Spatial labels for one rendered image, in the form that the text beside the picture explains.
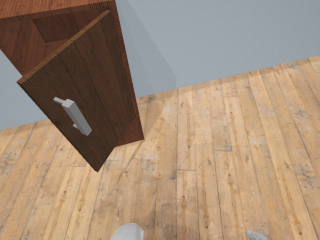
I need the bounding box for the robot left thigh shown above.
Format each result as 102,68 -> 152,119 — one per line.
110,223 -> 144,240

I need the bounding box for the robot right hand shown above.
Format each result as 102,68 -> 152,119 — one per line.
247,230 -> 267,240

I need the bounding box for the handle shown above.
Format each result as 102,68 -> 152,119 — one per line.
53,97 -> 92,136

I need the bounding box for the cupboard door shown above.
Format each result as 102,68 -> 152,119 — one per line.
17,10 -> 136,172

